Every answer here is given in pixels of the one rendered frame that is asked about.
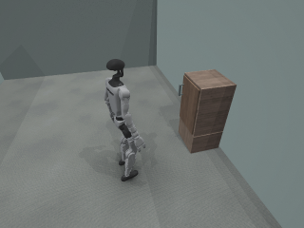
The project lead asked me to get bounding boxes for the robot right upper arm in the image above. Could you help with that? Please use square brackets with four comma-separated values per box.
[119, 87, 132, 120]

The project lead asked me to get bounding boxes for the cupboard door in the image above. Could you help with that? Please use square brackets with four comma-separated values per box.
[180, 75, 200, 135]

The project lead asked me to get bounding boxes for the robot left foot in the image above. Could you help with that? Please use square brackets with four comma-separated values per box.
[119, 160, 125, 166]

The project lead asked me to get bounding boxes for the left robot hand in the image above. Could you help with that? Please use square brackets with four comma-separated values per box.
[109, 112, 116, 123]

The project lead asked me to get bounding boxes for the right robot hand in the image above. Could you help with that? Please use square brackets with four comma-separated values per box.
[134, 137, 146, 152]

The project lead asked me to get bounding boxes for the left robot forearm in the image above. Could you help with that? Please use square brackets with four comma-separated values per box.
[104, 100, 113, 113]

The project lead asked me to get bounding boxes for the right robot forearm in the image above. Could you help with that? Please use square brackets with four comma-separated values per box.
[124, 113, 140, 140]

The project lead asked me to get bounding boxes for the right robot thigh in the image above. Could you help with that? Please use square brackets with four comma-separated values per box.
[122, 125, 138, 158]

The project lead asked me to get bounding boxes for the robot left upper arm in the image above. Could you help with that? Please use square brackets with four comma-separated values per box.
[104, 77, 112, 102]

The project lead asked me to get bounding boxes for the handle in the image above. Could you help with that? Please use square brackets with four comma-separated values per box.
[178, 84, 184, 96]

